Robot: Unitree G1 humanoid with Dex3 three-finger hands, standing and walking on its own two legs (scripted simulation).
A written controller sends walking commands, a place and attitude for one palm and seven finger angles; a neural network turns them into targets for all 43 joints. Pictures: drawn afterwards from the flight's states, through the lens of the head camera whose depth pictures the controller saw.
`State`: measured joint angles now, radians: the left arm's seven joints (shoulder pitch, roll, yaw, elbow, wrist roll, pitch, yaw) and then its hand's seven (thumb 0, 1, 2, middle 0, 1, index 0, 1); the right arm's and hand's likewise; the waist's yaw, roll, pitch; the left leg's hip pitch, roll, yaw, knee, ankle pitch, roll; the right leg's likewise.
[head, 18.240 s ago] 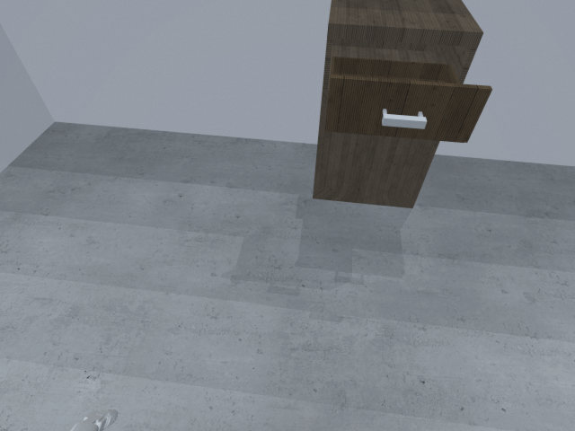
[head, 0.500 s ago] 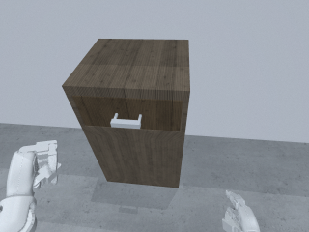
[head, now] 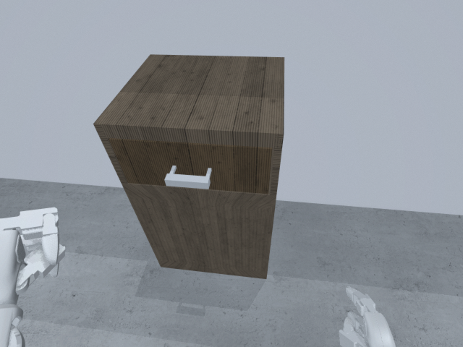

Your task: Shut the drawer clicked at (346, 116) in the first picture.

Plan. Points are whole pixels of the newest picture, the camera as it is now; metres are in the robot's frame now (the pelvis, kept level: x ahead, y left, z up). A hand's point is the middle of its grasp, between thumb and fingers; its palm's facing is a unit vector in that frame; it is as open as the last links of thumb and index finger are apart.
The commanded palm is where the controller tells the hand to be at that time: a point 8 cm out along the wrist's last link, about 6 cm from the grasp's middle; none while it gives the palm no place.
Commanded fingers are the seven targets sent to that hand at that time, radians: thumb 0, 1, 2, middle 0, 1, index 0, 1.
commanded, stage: step back with the hand held close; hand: left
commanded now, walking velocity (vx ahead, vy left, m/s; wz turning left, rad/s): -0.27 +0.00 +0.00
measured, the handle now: (189, 175) +0.57 +0.18 -0.09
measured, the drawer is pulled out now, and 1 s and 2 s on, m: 0.00 0.00 0.00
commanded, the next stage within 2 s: stop stepping back and stand still in 1.52 s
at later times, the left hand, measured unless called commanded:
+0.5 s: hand (16, 290) +0.14 +0.27 +0.16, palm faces +0.33 -0.80 -0.50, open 3.3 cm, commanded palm +0.08 +0.31 +0.18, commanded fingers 0.00 0.90 0.90 -1.40 -1.60 -1.40 -1.60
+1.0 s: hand out of the picture +0.09 +0.26 +0.15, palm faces +0.29 -0.78 -0.55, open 3.3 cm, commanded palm +0.01 +0.30 +0.18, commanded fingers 0.00 0.90 0.90 -1.40 -1.60 -1.40 -1.60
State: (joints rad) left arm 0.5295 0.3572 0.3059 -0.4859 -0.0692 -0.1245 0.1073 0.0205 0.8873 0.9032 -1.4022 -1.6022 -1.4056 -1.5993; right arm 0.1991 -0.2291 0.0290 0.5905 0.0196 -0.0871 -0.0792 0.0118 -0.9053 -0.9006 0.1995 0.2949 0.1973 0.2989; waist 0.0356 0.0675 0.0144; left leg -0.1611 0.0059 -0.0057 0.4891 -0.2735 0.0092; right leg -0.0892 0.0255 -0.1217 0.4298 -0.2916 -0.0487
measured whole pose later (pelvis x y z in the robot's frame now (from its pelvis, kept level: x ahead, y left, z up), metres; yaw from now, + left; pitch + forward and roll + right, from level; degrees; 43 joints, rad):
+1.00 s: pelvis -0.11 +0.02 -0.01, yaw +1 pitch +7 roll -1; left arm 0.63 0.46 0.44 -0.65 -0.05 -0.28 0.12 0.02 0.89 0.90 -1.40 -1.60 -1.41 -1.60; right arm 0.11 -0.19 0.01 0.59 -0.02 -0.09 -0.05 0.01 -0.90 -0.90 0.20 0.30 0.20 0.30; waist 0.02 -0.03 0.05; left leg -0.54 -0.02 -0.01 0.44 -0.03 0.04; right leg -0.18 0.07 0.04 0.46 -0.39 -0.02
